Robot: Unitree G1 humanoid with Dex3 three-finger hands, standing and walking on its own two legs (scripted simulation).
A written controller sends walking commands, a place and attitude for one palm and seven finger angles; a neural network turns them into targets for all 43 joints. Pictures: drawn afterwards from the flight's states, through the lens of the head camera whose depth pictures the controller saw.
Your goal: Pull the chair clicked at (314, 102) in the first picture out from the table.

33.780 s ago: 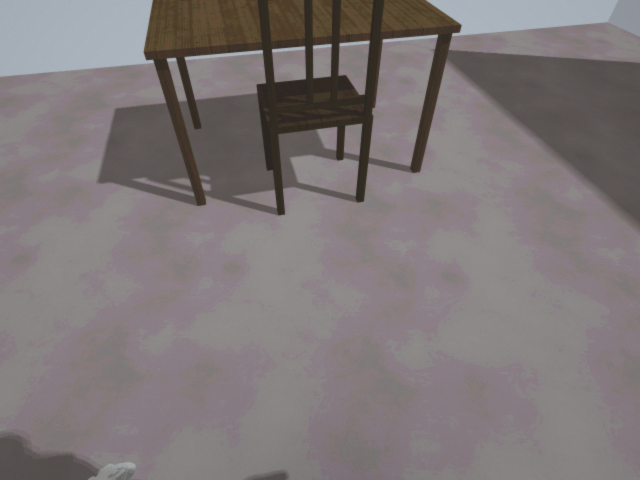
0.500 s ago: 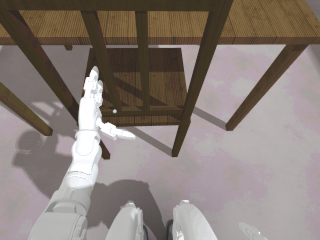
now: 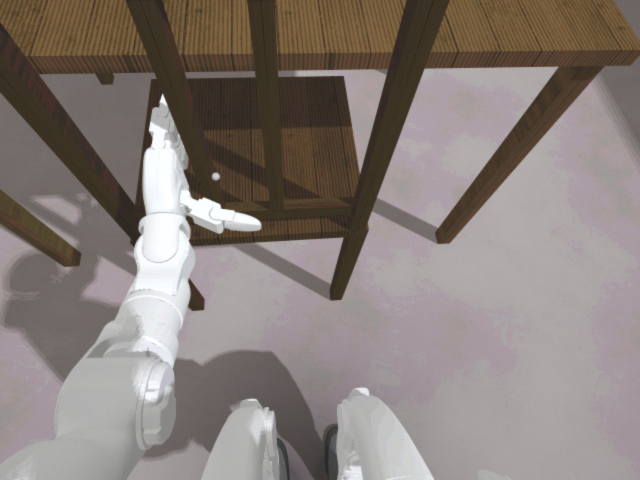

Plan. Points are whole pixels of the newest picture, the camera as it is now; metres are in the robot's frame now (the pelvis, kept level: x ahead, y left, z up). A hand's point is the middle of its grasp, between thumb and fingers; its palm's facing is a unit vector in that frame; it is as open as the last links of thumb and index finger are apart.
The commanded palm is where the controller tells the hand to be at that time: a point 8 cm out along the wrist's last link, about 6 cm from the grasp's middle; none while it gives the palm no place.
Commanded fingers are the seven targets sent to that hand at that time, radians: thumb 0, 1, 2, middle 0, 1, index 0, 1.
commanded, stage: push the fingers through the gap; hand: left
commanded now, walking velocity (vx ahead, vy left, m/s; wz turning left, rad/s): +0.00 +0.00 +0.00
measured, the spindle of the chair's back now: (192, 134) +0.52 +0.12 +0.07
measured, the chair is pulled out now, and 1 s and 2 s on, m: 0.00 0.00 0.03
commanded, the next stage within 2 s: hook a spindle and tug to test in 0.48 s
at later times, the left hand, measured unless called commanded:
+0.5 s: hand (212, 168) +0.49 +0.11 +0.03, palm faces +0.04 -1.00 -0.04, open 17.0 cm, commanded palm +0.46 +0.15 +0.03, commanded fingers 0.00 -0.50 0.30 -0.06 -0.08 -0.06 -0.08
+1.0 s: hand (216, 168) +0.49 +0.10 +0.03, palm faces +0.03 -1.00 -0.04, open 14.7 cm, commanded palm +0.46 +0.15 +0.03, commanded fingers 0.00 -0.11 0.47 -0.45 -1.29 -0.45 -1.29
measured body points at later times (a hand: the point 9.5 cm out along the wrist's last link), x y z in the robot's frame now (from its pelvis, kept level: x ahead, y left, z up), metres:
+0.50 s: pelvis +0.01 +0.00 +0.00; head +0.15 +0.01 +0.43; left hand +0.49 +0.16 +0.03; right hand +0.03 -0.26 -0.12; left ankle +0.02 +0.07 -0.62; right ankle +0.04 -0.09 -0.62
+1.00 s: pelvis +0.00 +0.00 +0.00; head +0.15 +0.01 +0.43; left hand +0.48 +0.15 +0.03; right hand +0.04 -0.25 -0.12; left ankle +0.02 +0.07 -0.62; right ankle +0.04 -0.09 -0.62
